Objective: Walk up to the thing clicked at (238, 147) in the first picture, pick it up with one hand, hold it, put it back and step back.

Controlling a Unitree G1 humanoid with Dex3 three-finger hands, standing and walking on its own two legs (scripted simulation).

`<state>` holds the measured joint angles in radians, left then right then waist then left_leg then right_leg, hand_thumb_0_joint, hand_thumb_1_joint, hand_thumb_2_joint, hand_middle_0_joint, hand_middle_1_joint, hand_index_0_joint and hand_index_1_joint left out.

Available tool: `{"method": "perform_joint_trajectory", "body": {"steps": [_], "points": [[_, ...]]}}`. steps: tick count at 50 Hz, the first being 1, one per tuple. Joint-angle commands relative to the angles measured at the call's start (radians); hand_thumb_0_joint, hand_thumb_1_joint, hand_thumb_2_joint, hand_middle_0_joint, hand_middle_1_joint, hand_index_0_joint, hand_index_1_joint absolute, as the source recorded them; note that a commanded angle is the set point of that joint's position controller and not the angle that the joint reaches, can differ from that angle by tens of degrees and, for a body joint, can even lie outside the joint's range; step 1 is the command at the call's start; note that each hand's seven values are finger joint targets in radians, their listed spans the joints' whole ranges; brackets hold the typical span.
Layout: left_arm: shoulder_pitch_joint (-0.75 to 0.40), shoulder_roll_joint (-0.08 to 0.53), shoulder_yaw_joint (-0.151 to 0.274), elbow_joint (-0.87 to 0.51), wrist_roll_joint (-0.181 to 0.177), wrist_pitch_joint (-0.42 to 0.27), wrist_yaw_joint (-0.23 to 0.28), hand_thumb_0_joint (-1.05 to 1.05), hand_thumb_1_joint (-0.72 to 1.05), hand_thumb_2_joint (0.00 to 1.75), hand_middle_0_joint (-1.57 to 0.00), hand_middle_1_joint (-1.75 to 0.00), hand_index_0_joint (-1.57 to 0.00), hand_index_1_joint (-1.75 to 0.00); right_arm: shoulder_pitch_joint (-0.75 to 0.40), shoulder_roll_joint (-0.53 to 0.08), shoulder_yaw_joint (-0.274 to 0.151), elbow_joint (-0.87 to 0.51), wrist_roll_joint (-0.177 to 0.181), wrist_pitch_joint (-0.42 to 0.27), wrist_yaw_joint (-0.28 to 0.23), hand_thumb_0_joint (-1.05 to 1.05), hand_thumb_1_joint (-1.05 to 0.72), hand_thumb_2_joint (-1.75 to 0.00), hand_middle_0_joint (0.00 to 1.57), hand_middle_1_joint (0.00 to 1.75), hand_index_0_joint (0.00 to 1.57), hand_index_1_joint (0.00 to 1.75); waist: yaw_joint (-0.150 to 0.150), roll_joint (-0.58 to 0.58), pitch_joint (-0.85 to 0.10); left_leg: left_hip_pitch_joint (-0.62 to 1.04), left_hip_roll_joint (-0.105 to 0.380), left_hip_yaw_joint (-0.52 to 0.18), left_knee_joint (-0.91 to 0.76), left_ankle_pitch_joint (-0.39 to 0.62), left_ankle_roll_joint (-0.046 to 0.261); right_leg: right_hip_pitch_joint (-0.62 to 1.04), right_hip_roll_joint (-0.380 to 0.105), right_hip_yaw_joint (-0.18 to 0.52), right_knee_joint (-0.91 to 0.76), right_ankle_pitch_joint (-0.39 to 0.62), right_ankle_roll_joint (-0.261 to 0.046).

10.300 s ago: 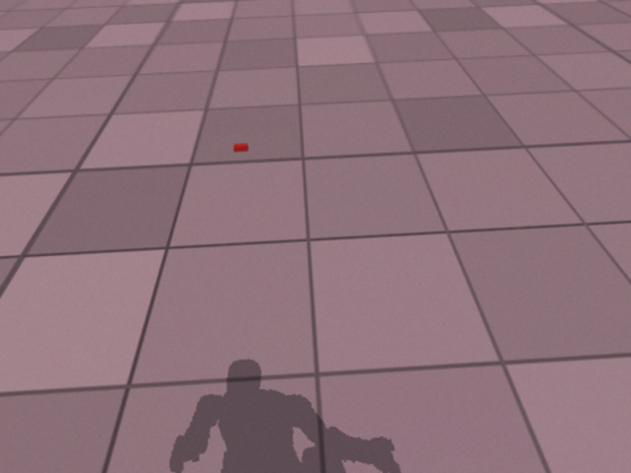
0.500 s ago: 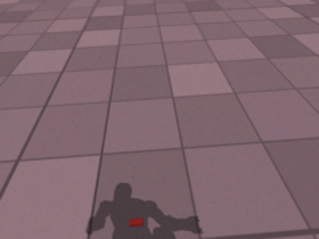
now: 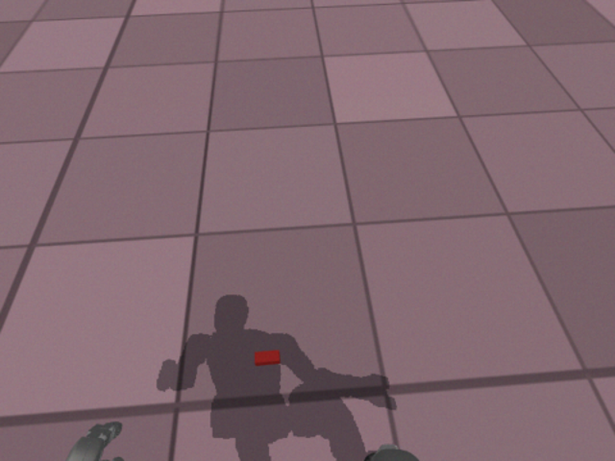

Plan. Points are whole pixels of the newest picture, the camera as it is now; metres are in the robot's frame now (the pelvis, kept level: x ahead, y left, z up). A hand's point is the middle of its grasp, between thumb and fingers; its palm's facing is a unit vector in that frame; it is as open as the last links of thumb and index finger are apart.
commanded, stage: walk up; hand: left
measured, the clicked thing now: (267, 357) +0.49 +0.15 -0.74
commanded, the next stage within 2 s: none
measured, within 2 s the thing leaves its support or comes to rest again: neither
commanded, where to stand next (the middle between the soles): +0.14 -0.07 m, yaw -3 degrees
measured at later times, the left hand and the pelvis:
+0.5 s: hand out of the picture +0.10 +0.24 -0.13, palm faces -0.11 -0.90 -0.42, open 7.4 cm; pelvis +0.02 -0.05 +0.01, yaw -5 degrees
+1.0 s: hand out of the picture +0.16 +0.25 -0.15, palm faces -0.04 -0.92 -0.40, open 7.4 cm; pelvis +0.02 -0.01 +0.00, yaw -2 degrees
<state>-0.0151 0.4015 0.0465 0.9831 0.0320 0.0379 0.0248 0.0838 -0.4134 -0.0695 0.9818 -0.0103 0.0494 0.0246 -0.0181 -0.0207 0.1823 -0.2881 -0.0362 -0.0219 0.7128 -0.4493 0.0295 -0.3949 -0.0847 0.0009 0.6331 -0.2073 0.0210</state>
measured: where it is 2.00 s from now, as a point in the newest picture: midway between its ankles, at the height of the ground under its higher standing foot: outside the picture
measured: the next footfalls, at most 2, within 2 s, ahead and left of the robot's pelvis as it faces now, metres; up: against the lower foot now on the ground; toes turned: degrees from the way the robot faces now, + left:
right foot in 0.44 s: +0.09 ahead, -0.17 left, +0.00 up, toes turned -6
left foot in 0.84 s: +0.13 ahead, +0.10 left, +0.00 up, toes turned -4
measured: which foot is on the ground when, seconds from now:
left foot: down 0.00-0.44, up 0.46-0.82, down 0.84-1.00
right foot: down 0.00-0.02, up 0.04-0.42, down 0.44-0.86, up 0.88-1.00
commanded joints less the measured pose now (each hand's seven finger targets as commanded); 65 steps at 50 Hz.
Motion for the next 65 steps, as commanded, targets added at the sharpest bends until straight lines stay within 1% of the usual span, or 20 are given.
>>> {"method": "perform_joint_trajectory", "body": {"steps": [1, 3, 8, 14, 20, 22, 23, 24, 28, 34, 39, 41, 42, 43, 44, 47, 53, 58, 61, 65], "points": [[-0.027, 0.133, 0.036, -0.126, 0.016, 0.022, -0.019, 0.00, 0.90, 0.90, -0.20, -0.30, -0.20, -0.30, 0.185, -0.312, -0.085, 0.001, -0.058, -0.074, -0.039, 0.00, -0.90, -0.90, 0.20, 0.30, 0.20, 0.30, -0.027, 0.171, -0.155, 0.146, 0.328, -0.520, -0.513, -0.122, 0.050, -0.259, 0.140, 0.147, 0.360, -0.388, -0.060], [0.003, 0.241, 0.069, -0.093, 0.016, 0.034, -0.016, 0.00, 0.90, 0.90, -0.20, -0.30, -0.20, -0.30, 0.028, -0.366, -0.092, -0.057, -0.031, -0.091, -0.062, 0.00, -0.90, -0.90, 0.20, 0.30, 0.20, 0.30, 0.006, 0.075, -0.075, -0.090, 0.463, -0.596, -0.534, -0.103, 0.201, -0.143, 0.077, 0.285, 0.460, -0.319, -0.046], [0.132, 0.248, 0.097, -0.091, 0.017, 0.019, -0.084, 0.00, 0.90, 0.90, -0.20, -0.30, -0.20, -0.30, 0.191, -0.285, -0.099, -0.047, -0.023, -0.147, -0.070, 0.00, -0.90, -0.90, 0.20, 0.30, 0.20, 0.30, -0.005, 0.089, -0.182, 0.293, 0.307, -0.343, -0.467, -0.116, 0.111, -0.263, 0.087, 0.245, 0.455, -0.133, -0.021], [0.115, 0.232, 0.074, -0.110, -0.009, -0.052, -0.087, 0.00, 0.90, 0.90, -0.20, -0.30, -0.20, -0.30, 0.225, -0.259, -0.083, -0.104, -0.034, -0.128, -0.013, 0.00, -0.90, -0.90, 0.20, 0.30, 0.20, 0.30, -0.058, 0.249, -0.034, 0.184, 0.283, -0.214, -0.553, -0.141, 0.158, -0.157, 0.088, 0.082, 0.158, -0.165, 0.006], [0.383, 0.189, 0.075, -0.035, -0.006, -0.086, -0.060, 0.00, 0.90, 0.90, -0.20, -0.30, -0.20, -0.30, 0.141, -0.235, -0.061, -0.168, -0.024, -0.078, 0.003, 0.00, -0.90, -0.90, 0.20, 0.30, 0.20, 0.30, 0.067, 0.160, -0.136, -0.003, 0.191, -0.030, -0.231, 0.066, 0.121, 0.309, 0.108, -0.077, -0.226, -0.045, -0.030], [0.434, 0.275, 0.103, -0.044, 0.017, -0.101, -0.032, 0.00, 0.90, 0.90, -0.20, -0.30, -0.20, -0.30, 0.236, -0.090, -0.006, -0.182, -0.003, -0.071, -0.003, 0.00, -0.90, -0.90, 0.20, 0.30, 0.20, 0.30, 0.076, -0.216, -0.171, -0.249, 0.056, 0.045, 0.166, -0.080, 0.037, 0.477, -0.079, 0.279, -0.354, -0.253, -0.077], [0.370, 0.341, 0.103, -0.099, 0.019, -0.104, -0.029, 0.00, 0.90, 0.90, -0.20, -0.30, -0.20, -0.30, 0.193, -0.132, -0.013, -0.197, 0.003, -0.066, -0.007, 0.00, -0.90, -0.90, 0.20, 0.30, 0.20, 0.30, 0.079, -0.177, -0.131, -0.347, -0.008, -0.046, 0.295, -0.119, 0.012, 0.340, -0.289, 0.618, -0.487, -0.554, -0.206], [0.317, 0.365, 0.107, -0.116, 0.006, -0.096, -0.032, 0.00, 0.90, 0.90, -0.20, -0.30, -0.20, -0.30, 0.193, -0.227, -0.044, -0.177, 0.002, -0.068, -0.020, 0.00, -0.90, -0.90, 0.20, 0.30, 0.20, 0.30, 0.072, -0.103, -0.061, -0.312, 0.038, -0.130, 0.346, -0.101, 0.006, 0.223, -0.321, 0.633, -0.489, -0.624, -0.279], [0.256, 0.289, 0.081, -0.133, -0.015, -0.119, -0.005, 0.00, 0.90, 0.90, -0.20, -0.30, -0.20, -0.30, 0.302, -0.208, -0.049, -0.106, -0.007, -0.042, -0.009, 0.00, -0.90, -0.90, 0.20, 0.30, 0.20, 0.30, 0.006, -0.078, -0.059, -0.197, 0.074, -0.182, 0.303, 0.058, -0.022, 0.151, -0.196, 0.270, -0.379, -0.086, -0.196], [0.190, 0.242, 0.072, -0.189, -0.026, -0.095, 0.033, 0.00, 0.90, 0.90, -0.20, -0.30, -0.20, -0.30, 0.252, -0.175, -0.047, -0.148, 0.001, 0.002, -0.020, 0.00, -0.90, -0.90, 0.20, 0.30, 0.20, 0.30, 0.006, -0.154, -0.103, -0.149, -0.001, -0.120, 0.369, 0.034, -0.048, 0.134, -0.203, 0.096, -0.167, 0.776, -0.237], [0.158, 0.239, 0.063, -0.215, -0.023, -0.048, 0.029, 0.00, 0.90, 0.90, -0.20, -0.30, -0.20, -0.30, 0.216, -0.168, -0.044, -0.162, 0.006, -0.023, -0.040, 0.00, -0.90, -0.90, 0.20, 0.30, 0.20, 0.30, 0.019, -0.198, -0.205, -0.090, 0.012, 0.037, 0.005, 0.090, -0.026, 0.244, -0.154, 0.075, 0.045, 0.656, -0.202], [0.141, 0.230, 0.050, -0.217, -0.043, -0.032, 0.029, 0.00, 0.90, 0.90, -0.20, -0.30, -0.20, -0.30, 0.236, -0.179, -0.052, -0.151, -0.005, -0.036, -0.039, 0.00, -0.90, -0.90, 0.20, 0.30, 0.20, 0.30, -0.009, -0.105, -0.242, 0.052, 0.009, 0.043, -0.230, 0.464, -0.012, 0.177, -0.093, 0.039, 0.200, 0.503, -0.131], [0.182, 0.181, 0.039, -0.220, -0.054, -0.026, 0.031, 0.00, 0.90, 0.90, -0.20, -0.30, -0.20, -0.30, 0.197, -0.236, -0.068, -0.183, -0.020, -0.042, -0.038, 0.00, -0.90, -0.90, 0.20, 0.30, 0.20, 0.30, 0.000, 0.046, -0.269, 0.136, 0.146, -0.143, -0.237, 0.808, 0.039, 0.066, -0.010, 0.014, 0.320, 0.257, -0.069], [0.187, 0.149, 0.035, -0.228, -0.065, -0.017, 0.039, 0.00, 0.90, 0.90, -0.20, -0.30, -0.20, -0.30, 0.159, -0.313, -0.076, -0.212, -0.014, -0.041, -0.032, 0.00, -0.90, -0.90, 0.20, 0.30, 0.20, 0.30, 0.003, 0.244, -0.287, 0.183, 0.346, -0.407, -0.232, 1.147, 0.180, -0.089, 0.154, 0.005, 0.491, -0.396, -0.039], [0.170, 0.190, 0.049, -0.206, -0.055, -0.005, 0.056, 0.00, 0.90, 0.90, -0.20, -0.30, -0.20, -0.30, 0.190, -0.341, -0.088, -0.200, 0.004, -0.039, -0.031, 0.00, -0.90, -0.90, 0.20, 0.30, 0.20, 0.30, -0.030, 0.231, -0.345, 0.149, 0.436, -0.522, -0.239, 1.099, 0.293, -0.042, 0.160, 0.128, 0.638, -0.517, -0.042], [0.183, 0.194, 0.055, -0.167, -0.050, 0.005, 0.037, 0.00, 0.90, 0.90, -0.20, -0.30, -0.20, -0.30, 0.105, -0.231, -0.058, -0.194, 0.004, -0.055, -0.062, 0.00, -0.90, -0.90, 0.20, 0.30, 0.20, 0.30, 0.031, 0.087, -0.300, 0.144, 0.306, -0.292, -0.183, 0.758, 0.196, -0.100, 0.130, 0.208, 0.690, -0.363, -0.055], [0.191, 0.213, 0.071, -0.155, 0.002, -0.018, -0.032, 0.00, 0.90, 0.90, -0.20, -0.30, -0.20, -0.30, 0.176, -0.283, -0.071, -0.170, -0.030, -0.098, -0.050, 0.00, -0.90, -0.90, 0.20, 0.30, 0.20, 0.30, -0.025, 0.157, -0.219, 0.161, 0.319, -0.385, -0.353, -0.161, 0.200, -0.081, 0.081, 0.079, 0.247, -0.405, -0.031], [0.351, 0.150, 0.074, -0.078, 0.004, -0.055, -0.040, 0.00, 0.90, 0.90, -0.20, -0.30, -0.20, -0.30, 0.072, -0.242, -0.041, -0.196, -0.024, -0.083, -0.029, 0.00, -0.90, -0.90, 0.20, 0.30, 0.20, 0.30, 0.066, 0.194, -0.155, -0.126, 0.226, -0.170, -0.255, -0.016, 0.122, 0.258, 0.103, -0.027, -0.179, -0.190, -0.080], [0.287, 0.336, 0.104, -0.124, 0.021, -0.079, -0.029, 0.00, 0.90, 0.90, -0.20, -0.30, -0.20, -0.30, 0.004, -0.183, -0.023, -0.210, -0.007, -0.077, -0.041, 0.00, -0.90, -0.90, 0.20, 0.30, 0.20, 0.30, 0.089, -0.086, -0.017, -0.306, 0.022, -0.089, 0.192, -0.106, -0.019, 0.090, -0.294, 0.614, -0.428, -0.508, -0.272], [0.282, 0.270, 0.086, -0.125, -0.001, -0.111, -0.021, 0.00, 0.90, 0.90, -0.20, -0.30, -0.20, -0.30, 0.100, -0.179, -0.021, -0.159, 0.003, -0.092, -0.022, 0.00, -0.90, -0.90, 0.20, 0.30, 0.20, 0.30, 0.050, -0.067, -0.080, -0.282, 0.045, -0.087, 0.137, 0.018, -0.015, 0.301, -0.197, 0.321, -0.315, -0.017, -0.225]]}}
